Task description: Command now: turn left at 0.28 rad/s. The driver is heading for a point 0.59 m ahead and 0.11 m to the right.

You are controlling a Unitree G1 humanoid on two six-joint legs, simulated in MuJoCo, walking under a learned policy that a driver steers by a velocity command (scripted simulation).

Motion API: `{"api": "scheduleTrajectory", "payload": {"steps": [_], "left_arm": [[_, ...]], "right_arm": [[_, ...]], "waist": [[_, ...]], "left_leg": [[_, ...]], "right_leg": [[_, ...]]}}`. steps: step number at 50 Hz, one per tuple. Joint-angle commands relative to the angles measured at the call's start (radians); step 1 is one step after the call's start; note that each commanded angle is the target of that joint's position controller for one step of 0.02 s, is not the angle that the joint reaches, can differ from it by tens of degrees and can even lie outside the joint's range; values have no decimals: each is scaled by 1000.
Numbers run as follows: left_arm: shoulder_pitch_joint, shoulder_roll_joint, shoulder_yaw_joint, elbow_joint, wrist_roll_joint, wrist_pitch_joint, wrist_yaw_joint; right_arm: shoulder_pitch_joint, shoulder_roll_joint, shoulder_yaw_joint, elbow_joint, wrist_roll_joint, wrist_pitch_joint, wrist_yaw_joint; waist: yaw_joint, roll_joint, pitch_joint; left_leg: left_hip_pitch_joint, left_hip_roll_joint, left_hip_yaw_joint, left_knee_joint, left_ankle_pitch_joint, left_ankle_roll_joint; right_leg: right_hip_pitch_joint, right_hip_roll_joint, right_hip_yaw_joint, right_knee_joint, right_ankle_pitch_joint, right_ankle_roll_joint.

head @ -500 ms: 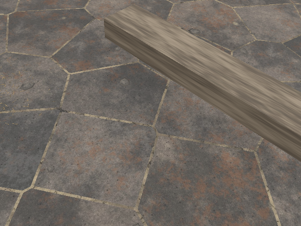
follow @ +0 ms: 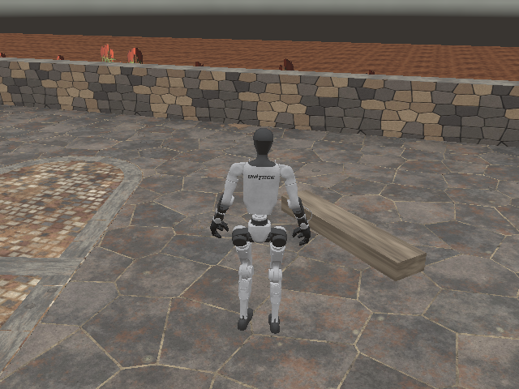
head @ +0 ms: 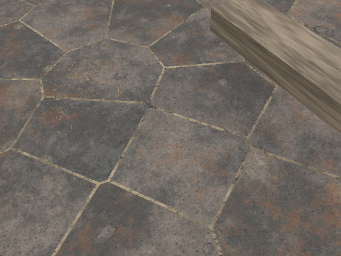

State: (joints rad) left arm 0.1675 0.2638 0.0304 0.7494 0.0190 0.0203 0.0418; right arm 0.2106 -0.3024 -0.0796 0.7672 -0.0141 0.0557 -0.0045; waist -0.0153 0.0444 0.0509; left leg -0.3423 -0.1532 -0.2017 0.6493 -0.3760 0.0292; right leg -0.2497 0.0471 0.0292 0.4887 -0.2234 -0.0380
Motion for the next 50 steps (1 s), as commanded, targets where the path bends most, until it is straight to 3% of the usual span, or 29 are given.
{"api": "scheduleTrajectory", "payload": {"steps": [1,2,4,7,10,12,14,15,16,17,18,20,24,25,27,28,29,30,32,37,39,40,41,42,43,44,45,47,50], "left_arm": [[-15,143,28,-62,0,-16,-8],[-60,112,20,-66,-2,-17,-12],[-59,104,16,-59,-1,-23,-6],[9,106,14,-20,-4,-26,-8],[42,128,19,11,3,-18,-15],[47,139,23,31,2,-10,-19],[54,127,20,48,-3,-14,-18],[61,105,14,41,-7,-23,-24],[72,69,6,46,-19,-24,-27],[50,84,6,74,-8,-19,-22],[33,101,13,89,-6,-16,-20],[43,98,14,119,-8,-14,-25],[15,109,19,129,-16,-13,-30],[10,93,16,128,-14,-9,-32],[-19,94,25,108,3,1,-42],[-53,104,30,86,11,3,-49],[-59,108,35,77,11,3,-55],[-30,100,37,83,9,0,-60],[-7,94,38,89,8,-11,-75],[-29,92,40,52,-1,-8,-109],[80,99,49,78,3,-11,-111],[198,125,65,120,12,-20,-104],[338,216,94,150,19,-34,-86],[375,282,95,143,6,-47,-83],[299,251,87,131,2,-45,-78],[230,210,79,104,1,-47,-73],[190,191,74,89,-1,-50,-67],[168,160,62,82,-10,-64,-56],[243,154,61,111,-23,-81,-52]], "right_arm": [[50,-122,-30,-39,-10,-9,-7],[59,-109,-28,-19,-6,-6,-3],[72,-91,-20,0,-7,-1,9],[23,-54,1,9,3,3,9],[-9,-38,18,25,11,7,-1],[15,-38,22,51,17,2,-11],[41,-51,27,79,4,-16,-24],[41,-95,24,80,-11,-29,-31],[-23,-119,23,94,-2,-34,-26],[-47,-65,36,93,3,-41,-18],[-44,-55,41,103,2,-47,-15],[-13,-56,46,144,0,-51,-26],[-5,-106,25,165,2,-48,-45],[15,-111,22,170,0,-45,-47],[43,-153,1,170,-6,-34,-49],[58,-162,-6,166,-12,-37,-48],[63,-144,-4,163,-18,-46,-47],[41,-129,-2,155,-17,-58,-47],[9,-120,-1,141,-14,-84,-44],[8,-157,-17,137,-21,-111,-15],[-8,-167,-23,129,-16,-107,-5],[1,-145,-16,126,-23,-106,-1],[-21,-68,9,86,-28,-107,9],[-108,-18,26,8,-36,-114,21],[-103,-66,19,19,-40,-118,28],[-94,-94,14,35,-22,-127,37],[-75,-94,14,50,-15,-136,40],[-48,-88,19,72,-41,-126,42],[-88,-70,24,50,-37,-100,42]], "waist": [[-18,-149,-40],[-34,-137,-16],[-28,-193,-40],[13,-179,-66],[41,-218,-71],[26,-214,-67],[5,-157,-79],[21,-82,-115],[72,52,-75],[46,26,-66],[29,10,-36],[26,28,-24],[14,17,-20],[2,36,-39],[-32,135,27],[-51,146,86],[-42,91,123],[-15,48,127],[4,36,89],[3,85,37],[60,41,23],[105,-40,-19],[162,-310,-60],[149,-430,-53],[102,-241,6],[70,-132,39],[42,-86,50],[24,-101,12],[27,-91,-4]], "left_leg": [[-67,32,17,330,-148,-17],[-55,39,24,360,-88,-29],[-64,36,45,350,-49,-52],[-36,61,83,192,-63,-77],[62,87,154,-19,-84,-68],[134,89,181,-188,16,-49],[299,140,119,-393,263,-23],[383,242,12,-375,350,-4],[262,288,-25,-322,426,37],[215,284,-20,-322,361,44],[195,258,1,-329,319,33],[198,234,28,-346,302,19],[239,248,47,-324,280,40],[245,268,27,-356,122,60],[226,379,-109,-468,-320,151],[200,470,-195,-532,-401,212],[200,515,-233,-561,-382,251],[235,511,-203,-562,-327,247],[306,462,-75,-546,-167,199],[198,407,145,-477,-42,139],[87,391,212,-343,-52,120],[15,350,275,-142,39,101],[-153,245,404,255,41,39],[-425,90,280,464,-226,14],[-461,179,162,556,-162,30],[-429,221,155,529,-29,36],[-378,246,158,470,52,30],[-304,254,175,401,146,0],[-340,232,203,359,191,-44]], "right_leg": [[7,-373,379,-256,167,-214],[-7,-300,278,-244,185,-177],[69,-234,185,-212,320,-148],[162,-230,157,-173,401,-155],[171,-226,167,-150,378,-156],[161,-220,176,-120,411,-142],[81,-208,174,-95,393,-74],[19,-182,148,-70,306,-35],[52,-98,74,-135,115,-14],[119,-93,68,-151,80,-3],[119,-94,72,-145,100,-3],[130,-111,85,-142,168,-11],[21,-74,88,-63,163,-10],[-9,-42,71,-25,38,-10],[-174,22,-16,186,-243,-22],[-273,-19,-21,337,-290,-28],[-352,-56,8,446,-289,-32],[-396,-82,30,479,-258,-29],[-390,-105,16,427,-200,-15],[-106,-77,-104,183,-146,-25],[81,-22,-168,86,-96,-47],[223,16,-151,51,-142,-65],[340,-170,210,-162,-404,-137],[370,-378,781,-401,-588,-246],[309,-399,726,-383,-573,-269],[238,-358,602,-343,-464,-246],[199,-299,486,-335,-295,-213],[201,-221,346,-333,-16,-182],[241,-197,277,-311,244,-197]]}}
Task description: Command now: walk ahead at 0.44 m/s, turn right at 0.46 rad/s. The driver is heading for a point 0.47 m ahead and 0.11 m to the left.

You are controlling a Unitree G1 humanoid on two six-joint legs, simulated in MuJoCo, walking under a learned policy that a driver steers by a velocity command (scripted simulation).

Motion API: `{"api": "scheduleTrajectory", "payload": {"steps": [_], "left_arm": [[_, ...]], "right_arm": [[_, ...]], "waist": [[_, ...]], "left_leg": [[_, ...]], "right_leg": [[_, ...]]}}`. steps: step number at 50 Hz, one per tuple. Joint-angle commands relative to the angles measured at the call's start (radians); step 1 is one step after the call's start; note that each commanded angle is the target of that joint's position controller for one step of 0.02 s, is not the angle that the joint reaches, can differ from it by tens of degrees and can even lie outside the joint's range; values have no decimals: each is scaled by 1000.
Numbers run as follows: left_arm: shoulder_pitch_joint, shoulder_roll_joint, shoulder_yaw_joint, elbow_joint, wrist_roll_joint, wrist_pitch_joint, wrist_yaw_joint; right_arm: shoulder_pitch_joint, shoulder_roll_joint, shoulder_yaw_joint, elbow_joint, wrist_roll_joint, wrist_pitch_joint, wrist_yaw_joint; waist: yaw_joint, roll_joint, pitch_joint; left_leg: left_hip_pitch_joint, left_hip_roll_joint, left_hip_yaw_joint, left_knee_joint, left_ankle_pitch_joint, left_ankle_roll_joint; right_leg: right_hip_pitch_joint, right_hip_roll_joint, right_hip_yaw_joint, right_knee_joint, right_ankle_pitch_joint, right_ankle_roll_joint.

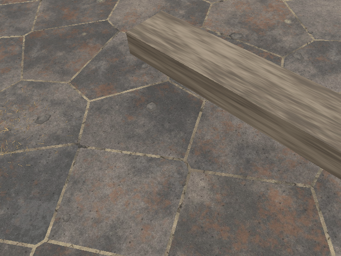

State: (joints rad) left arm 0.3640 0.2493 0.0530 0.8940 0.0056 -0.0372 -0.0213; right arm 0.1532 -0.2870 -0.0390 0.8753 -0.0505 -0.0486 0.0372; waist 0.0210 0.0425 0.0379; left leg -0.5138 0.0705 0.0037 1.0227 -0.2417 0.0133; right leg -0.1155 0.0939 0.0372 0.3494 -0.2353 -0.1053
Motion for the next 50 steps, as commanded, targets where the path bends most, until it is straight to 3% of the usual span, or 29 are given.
{"api": "scheduleTrajectory", "payload": {"steps": [1,4,7,10,13,14,15,16,17,18,19,20,21,22,25,27,30,32,35,38,39,40,41,42,43,44,46,47,50], "left_arm": [[62,162,36,-24,-9,-25,14],[103,127,22,2,-2,-29,18],[121,117,13,21,7,-37,23],[117,122,7,42,18,-44,32],[67,150,9,47,31,-48,47],[55,164,13,47,42,-41,50],[37,175,15,45,40,-35,50],[43,146,2,20,35,-39,49],[127,59,-10,1,13,-44,26],[42,131,-2,-13,34,-55,27],[-40,148,-1,-44,25,-70,21],[-81,147,-4,-54,25,-78,20],[-88,131,-7,-54,26,-70,19],[-71,116,-11,-56,34,-51,19],[-47,68,-23,-56,35,-12,17],[-87,61,-27,-69,31,-1,17],[-177,50,-36,-90,21,7,18],[-214,53,-37,-94,12,9,22],[-237,67,-36,-91,12,5,35],[-151,80,-30,-51,16,-11,48],[-83,84,-28,-26,23,-24,54],[-12,138,-17,-10,32,-38,61],[-3,175,-8,-7,14,-25,60],[-20,98,-28,-9,-3,-12,50],[-69,81,-36,-14,1,-10,45],[-117,69,-42,-16,8,-4,48],[-180,61,-49,-9,14,4,61],[-187,67,-48,-1,19,7,60],[-151,83,-43,29,13,10,56]], "right_arm": [[-48,-74,-13,-64,2,9,2],[-145,-51,-1,-95,9,9,8],[-231,-31,13,-125,23,4,15],[-250,-37,17,-142,31,0,15],[-88,-76,0,-98,32,-1,-2],[51,-97,-12,-53,35,-4,-10],[201,-107,-22,-6,31,-10,-18],[348,-173,-43,18,13,-9,-32],[333,-250,-68,19,4,-2,-32],[238,-203,-64,16,49,3,-17],[154,-168,-59,-10,51,3,-15],[131,-118,-48,-9,42,1,-14],[117,-89,-39,-7,39,-5,-21],[114,-64,-28,3,40,-12,-26],[160,-91,-28,30,44,-38,-26],[172,-99,-26,38,40,-34,-28],[196,-78,-15,50,44,-17,-34],[219,-74,-12,61,43,-10,-41],[225,-72,-9,75,33,2,-52],[190,-71,-8,82,34,9,-63],[172,-73,-7,82,45,5,-64],[193,-52,2,64,49,-6,-64],[344,21,15,97,71,6,-64],[302,-42,2,115,55,31,-71],[238,-57,-6,112,37,45,-69],[199,-40,-4,115,27,55,-65],[185,-5,6,125,26,78,-58],[200,9,12,144,26,84,-59],[189,10,16,172,36,94,-70]], "waist": [[-7,-89,12],[26,-105,40],[55,-114,60],[44,-114,78],[-41,-126,-9],[-95,-132,-77],[-164,-116,-141],[-205,-26,-233],[-108,214,-267],[-98,77,-220],[-76,19,-104],[-59,-66,-51],[-28,-93,-6],[2,-91,-9],[23,-54,-34],[17,-26,-37],[-23,22,-55],[-51,36,-71],[-68,42,-61],[-25,34,-39],[15,2,-50],[18,-81,-133],[-28,-244,-249],[-2,-197,-260],[-14,-136,-161],[-29,-104,-112],[-68,-150,-47],[-72,-164,-45],[-50,-156,-78]], "left_leg": [[-193,9,12,-44,81,-36],[-210,4,59,-170,164,-36],[-163,-17,94,-314,239,-5],[-90,-44,106,-427,250,52],[101,-137,122,-455,140,115],[210,-170,119,-467,94,133],[376,-166,104,-534,115,155],[595,18,-137,-539,-16,216],[819,264,-715,-646,-54,406],[765,245,-808,-752,-96,399],[637,227,-642,-764,-68,376],[530,190,-545,-784,46,348],[435,158,-452,-784,238,322],[369,128,-371,-782,439,302],[304,88,-206,-763,850,280],[302,48,-140,-758,925,244],[343,0,-84,-734,944,158],[400,5,-87,-715,921,129],[466,42,-123,-670,887,134],[491,68,-174,-564,857,137],[460,44,-166,-488,783,110],[372,0,-147,-381,546,78],[267,-122,-91,-192,-49,44],[235,-158,-76,-117,-412,41],[209,-148,-96,-66,-425,34],[210,-129,-102,-65,-378,23],[279,-95,-88,-175,-280,-3],[302,-103,-62,-231,-260,-14],[335,-100,-30,-364,-192,-23]], "right_leg": [[123,-241,239,-179,293,-127],[136,-217,159,-194,418,-97],[147,-216,97,-211,519,-67],[192,-257,52,-230,626,-51],[260,-274,-9,-40,1058,-16],[278,-271,-27,131,1140,-6],[216,-254,-57,347,1077,3],[27,-217,-89,650,776,13],[-408,21,-86,1046,-146,73],[-519,-17,57,1102,-195,43],[-549,-79,70,1058,-101,36],[-519,-114,55,996,-57,38],[-476,-135,44,949,-54,49],[-414,-147,34,909,-66,69],[-344,-145,-14,783,-71,112],[-348,-141,-47,660,-4,126],[-331,-126,-81,483,124,126],[-325,-116,-87,409,184,119],[-313,-104,-73,328,151,102],[-213,-92,-53,163,110,60],[-97,-112,-31,30,272,42],[92,-257,100,67,699,9],[242,-462,290,122,1065,-173],[163,-503,372,64,953,-236],[60,-464,335,10,753,-228],[-11,-419,291,-34,564,-192],[-143,-332,180,-105,354,-113],[-152,-296,143,-108,314,-90],[-118,-282,135,-102,206,-76]]}}
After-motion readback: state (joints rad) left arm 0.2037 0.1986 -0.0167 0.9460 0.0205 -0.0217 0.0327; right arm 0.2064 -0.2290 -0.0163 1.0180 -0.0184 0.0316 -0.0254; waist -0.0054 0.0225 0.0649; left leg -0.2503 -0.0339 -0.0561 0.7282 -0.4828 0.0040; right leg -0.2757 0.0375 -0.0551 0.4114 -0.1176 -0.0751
